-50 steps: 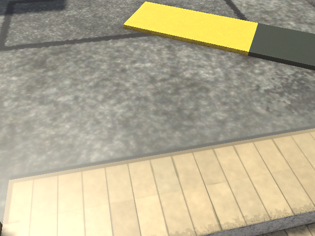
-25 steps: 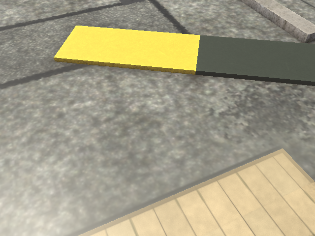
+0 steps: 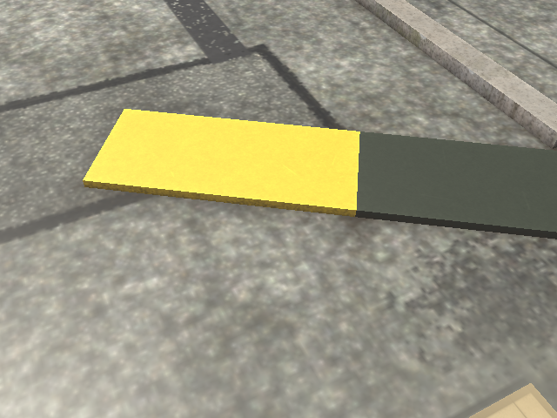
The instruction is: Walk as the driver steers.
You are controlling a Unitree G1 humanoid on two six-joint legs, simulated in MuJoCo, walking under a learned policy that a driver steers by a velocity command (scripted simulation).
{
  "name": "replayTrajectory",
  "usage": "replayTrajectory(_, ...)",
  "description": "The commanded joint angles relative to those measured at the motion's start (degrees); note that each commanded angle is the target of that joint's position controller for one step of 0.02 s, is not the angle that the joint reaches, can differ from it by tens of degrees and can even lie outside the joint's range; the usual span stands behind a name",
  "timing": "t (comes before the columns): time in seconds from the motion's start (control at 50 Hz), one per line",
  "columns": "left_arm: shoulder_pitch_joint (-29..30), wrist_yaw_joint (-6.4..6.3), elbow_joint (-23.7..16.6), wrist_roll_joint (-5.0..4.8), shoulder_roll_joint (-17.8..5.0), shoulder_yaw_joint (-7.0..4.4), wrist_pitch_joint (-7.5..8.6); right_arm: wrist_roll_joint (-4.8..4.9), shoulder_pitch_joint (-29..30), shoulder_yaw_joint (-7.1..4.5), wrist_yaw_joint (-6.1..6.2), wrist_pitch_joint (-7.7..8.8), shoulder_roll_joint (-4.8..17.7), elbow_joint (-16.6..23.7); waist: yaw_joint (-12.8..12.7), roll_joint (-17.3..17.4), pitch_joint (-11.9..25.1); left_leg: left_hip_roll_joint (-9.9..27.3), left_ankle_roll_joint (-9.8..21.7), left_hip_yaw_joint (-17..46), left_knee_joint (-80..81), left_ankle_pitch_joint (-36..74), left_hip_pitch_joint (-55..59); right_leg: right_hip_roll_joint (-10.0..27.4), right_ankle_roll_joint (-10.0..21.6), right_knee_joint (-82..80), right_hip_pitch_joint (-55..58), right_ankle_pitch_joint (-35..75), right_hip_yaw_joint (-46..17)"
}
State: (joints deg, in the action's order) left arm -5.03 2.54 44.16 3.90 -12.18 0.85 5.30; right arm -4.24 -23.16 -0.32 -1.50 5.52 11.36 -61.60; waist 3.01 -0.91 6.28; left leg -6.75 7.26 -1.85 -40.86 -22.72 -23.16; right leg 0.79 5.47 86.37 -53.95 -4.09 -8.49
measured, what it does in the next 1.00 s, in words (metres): climbs, turning left: right foot, then left foot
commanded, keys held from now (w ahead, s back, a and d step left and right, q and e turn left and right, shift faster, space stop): w+q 0.62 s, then e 0.38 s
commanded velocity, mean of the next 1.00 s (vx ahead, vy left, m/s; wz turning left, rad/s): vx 0.40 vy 0.00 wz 0.33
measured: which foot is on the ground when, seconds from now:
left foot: down 0.00-0.32, up 0.34-0.80, down 0.82-1.00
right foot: up 0.00-0.28, down 0.30-0.82, up 0.84-1.00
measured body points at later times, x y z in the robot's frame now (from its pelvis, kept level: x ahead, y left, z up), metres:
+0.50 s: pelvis +0.31 -0.03 +0.03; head +0.31 -0.02 +0.48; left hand +0.32 +0.23 -0.10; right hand +0.43 -0.25 -0.10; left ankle +0.24 +0.09 -0.62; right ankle +0.35 -0.12 -0.71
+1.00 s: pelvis +0.47 +0.09 +0.02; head +0.51 +0.12 +0.47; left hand +0.45 +0.37 -0.12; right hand +0.69 -0.10 -0.10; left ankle +0.52 +0.22 -0.71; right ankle +0.48 -0.06 -0.63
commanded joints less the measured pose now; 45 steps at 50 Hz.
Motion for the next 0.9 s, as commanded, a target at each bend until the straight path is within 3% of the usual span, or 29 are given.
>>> replayTrajectory(0.02,2.2,0.02,-3.6,-0.45,-3.3,-0.65,0.52,-0.33,5.3,0.02,-0.51,3.03,4.0,5.5,-3.5,4.3,-2.9,10.3,4.6,17.7,21.4,20.5,-0.6,2.3,-3.6,-6.1,0.4,4.8,5.9)
replayTrajectory(0.06,7.0,-0.02,-4.9,-0.45,-1.9,-0.29,0.37,0.41,-3.3,0.03,-0.61,3.54,3.5,3.9,0.1,3.4,-2.1,11.3,5.4,17.3,19.7,33.4,10.2,2.4,-6.0,-15.9,-2.6,5.7,7.0)
replayTrajectory(0.14,17.0,0.91,-7.4,-0.03,0.0,-0.32,-0.94,1.88,-9.0,-0.77,-2.27,2.94,4.2,3.7,2.8,5.8,-6.1,12.6,6.2,18.3,23.1,31.9,13.3,1.8,-7.0,-39.2,7.7,8.9,9.9)
replayTrajectory(0.18,20.4,1.03,-8.7,-0.7,-1.0,-1.31,-1.34,2.11,-10.6,-1.5,-2.93,2.54,5.4,3.2,2.5,6.2,-8.3,14.4,6.3,20.2,22.9,33.3,16.1,0.7,-6.8,-46.1,11.2,8.0,10.2)
replayTrajectory(0.22,22.8,0.66,-9.7,-1.22,-1.6,-1.96,-1.3,1.6,-11.0,-2.19,-3.08,2.22,6.2,2.7,1.9,6.3,-9.2,16.0,5.9,21.7,21.8,37.6,20.1,-0.2,-6.1,-52.3,14.4,5.6,10.1)
replayTrajectory(0.26,20.2,-0.29,-9.2,-2.21,-3.2,-3.1,-0.99,1.13,-7.9,-3.38,-3.15,1.84,8.4,3.1,-1.2,6.7,-8.0,16.9,4.6,21.8,19.3,52.6,20.4,-1.8,-4.4,-56.6,24.1,3.5,11.2)
replayTrajectory(0.28,15.3,-0.95,-7.6,-3.19,-5.1,-4.12,-0.4,0.91,-6.8,-3.92,-3.13,1.7,9.1,3.1,-3.4,6.2,-5.7,15.8,2.5,20.7,15.9,59.5,20.3,-2.0,-2.8,-58.2,32.1,6.1,11.2)
replayTrajectory(0.3,4.7,-1.78,-4.7,-4.38,-7.0,-5.25,0.49,0.64,-5.8,-3.73,-3.2,1.84,7.8,4.2,-6.6,5.1,3.2,12.9,-0.6,18.5,7.4,61.9,17.1,0.4,1.5,-54.4,49.1,9.6,10.0)
replayTrajectory(0.32,-6.6,-2.39,-2.0,-2.69,-9.9,-5.73,1.28,0.34,-8.8,-2.01,-2.94,2.3,1.2,6.3,-7.7,-3.9,15.0,5.3,-3.9,16.7,-8.0,45.1,5.3,10.0,10.7,-49.8,72.4,25.6,1.6)
replayTrajectory(0.34,-17.3,-2.24,1.0,-1.75,-7.9,-4.73,1.75,-0.01,-15.1,0.48,-3.0,2.84,-5.7,6.7,-8.3,-19.7,27.0,-3.4,-8.0,12.2,-25.8,-7.3,-15.5,25.5,24.0,-59.6,94.8,18.0,-24.6)
replayTrajectory(0.36,-21.6,-3.38,3.6,0.03,-5.1,-5.21,1.75,1.65,-3.2,-2.35,-3.41,2.01,3.1,7.3,-12.9,-7.8,10.7,1.5,-6.3,11.5,-37.6,-6.2,-25.4,24.2,16.1,-66.8,82.0,1.1,-26.3)
replayTrajectory(0.38,-14.7,-3.99,3.3,-1.08,-5.9,-5.57,1.66,2.3,0.7,-3.04,-2.77,1.44,3.7,7.9,-9.7,-4.7,-0.4,6.1,-4.6,10.6,-38.9,0.6,-24.9,22.8,11.0,-70.3,65.7,-8.3,-18.4)
replayTrajectory(0.4,-8.9,-4.61,2.4,-2.05,-2.5,-4.74,1.27,1.65,0.4,-3.43,-1.65,1.12,4.6,6.9,-6.6,-2.0,-3.0,9.6,-4.0,10.2,-34.8,5.4,-20.2,21.3,9.2,-73.6,55.4,-5.8,-12.5)
replayTrajectory(0.42,-7.6,-4.55,2.9,-2.37,0.9,-3.68,0.92,0.29,1.0,-2.95,-1.18,0.95,2.1,6.8,-4.3,-2.6,-2.3,11.5,-3.3,10.5,-31.5,7.7,-16.6,19.1,8.2,-75.3,51.6,0.3,-6.8)
replayTrajectory(0.44,-6.2,-4.58,2.7,-2.09,2.9,-3.31,0.75,-0.44,3.2,-2.31,-1.59,0.63,-0.1,7.6,-3.4,-3.0,-2.3,12.4,-3.4,9.1,-30.5,7.4,-14.9,17.7,7.8,-76.7,49.4,3.6,-3.1)
replayTrajectory(0.48,-5.6,-4.74,3.2,-1.52,2.3,-3.99,1.31,0.45,5.7,-1.83,-2.56,0.14,-2.8,8.5,-2.5,-2.4,-2.0,12.8,-3.6,7.7,-28.3,5.9,-15.6,16.2,8.2,-79.1,48.5,5.1,3.0)
replayTrajectory(0.58,-10.4,-3.01,6.7,1.14,1.1,-4.14,2.83,1.07,12.1,-1.49,-4.77,-0.39,-2.1,9.9,-1.9,-1.3,-6.5,14.3,-2.6,5.0,-14.3,23.0,-17.4,14.6,8.1,-82.2,45.1,15.4,15.9)
replayTrajectory(0.6,-9.8,-3.45,7.0,-4.23,-9.2,-6.92,1.98,8.78,17.7,-3.36,-0.87,-1.59,2.2,13.7,-1.8,0.5,-8.7,14.1,-3.7,5.8,-15.1,22.1,-17.8,13.7,3.7,-80.4,43.1,11.7,16.5)
replayTrajectory(0.62,-10.4,-3.9,7.3,-4.91,-9.4,-6.99,1.56,8.96,19.1,-3.12,0.43,-2.08,2.8,14.8,-1.8,-0.2,-8.3,14.2,-4.2,6.3,-12.9,23.1,-18.9,14.9,3.2,-81.1,44.2,8.7,16.5)
replayTrajectory(0.66,-12.4,-4.38,8.9,-4.41,-6.5,-6.22,0.81,6.79,21.7,-3.16,1.1,-2.58,2.3,16.1,-2.1,-0.7,-11.2,13.1,-4.3,5.2,-4.7,25.1,-16.4,14.1,3.0,-80.2,43.5,12.9,18.0)
replayTrajectory(0.7,-15.1,-4.41,10.5,-4.85,-5.9,-6.14,0.12,5.77,25.6,-2.96,0.65,-2.73,1.3,17.4,-3.2,-1.6,-11.3,12.0,-4.0,2.6,1.1,25.0,-13.2,13.5,2.9,-77.9,46.0,17.8,18.3)
replayTrajectory(0.74,-17.1,-4.12,11.9,-5.32,-7.0,-6.46,-0.46,5.35,27.3,-3.14,0.08,-2.58,1.7,17.9,-3.4,-2.4,-9.8,10.4,-3.4,1.3,5.6,22.0,-10.9,14.1,2.7,-73.5,51.3,24.2,16.6)
replayTrajectory(0.78,-16.5,-3.95,12.3,-5.68,-8.5,-6.88,-0.94,4.69,23.0,-4.07,-0.15,-1.9,3.9,16.7,-0.6,-3.9,-6.3,7.5,-2.0,-0.1,12.4,21.8,-3.2,13.1,1.0,-65.3,54.8,31.7,15.4)
replayTrajectory(0.8,-16.7,-3.89,12.5,-5.73,-8.2,-6.79,-1.15,4.11,17.0,-5.28,0.17,-1.58,6.9,14.3,1.8,-3.2,-3.1,6.0,-1.0,-1.0,17.1,29.2,6.3,10.3,-0.9,-57.6,53.4,31.9,15.9)
replayTrajectory(0.82,-17.1,-3.93,11.4,-4.57,-7.1,-6.37,-0.93,2.69,10.5,-6.57,1.11,-1.31,12.2,12.7,2.9,-0.4,3.4,12.7,1.0,4.2,10.7,57.1,23.2,6.5,-3.9,-46.6,42.7,19.4,17.2)
replayTrajectory(0.84,-21.7,-3.57,10.8,-3.75,0.1,-3.76,-0.53,1.09,4.9,-6.41,1.92,-1.5,14.9,11.8,2.6,11.9,13.9,30.5,11.9,21.2,6.6,82.2,46.9,-0.7,-8.1,-24.0,21.3,-25.0,16.4)
replayTrajectory(0.86,-23.6,-3.46,11.7,-5.21,-0.8,-3.86,-0.28,2.33,2.6,-5.72,2.02,-1.91,12.9,12.1,3.2,12.6,23.8,33.9,15.0,26.5,9.1,82.0,47.2,-1.5,-9.0,-12.0,20.2,-38.5,5.3)
replayTrajectory(0.88,-18.4,-3.67,9.6,-6.68,-4.6,-5.18,-0.59,2.99,7.4,-5.67,2.34,-2.23,12.1,13.8,2.5,10.3,19.5,30.6,12.4,20.5,11.0,73.2,40.9,0.9,-8.9,-9.4,16.6,-36.4,4.1)
replayTrajectory(0.9,-14.3,-4.3,8.3,-6.73,-4.8,-5.41,-1.16,3.53,12.8,-5.22,2.86,-2.14,9.9,14.9,0.8,8.5,13.7,28.1,9.8,16.3,13.2,61.7,33.8,3.1,-8.7,-11.4,13.8,-32.4,5.0)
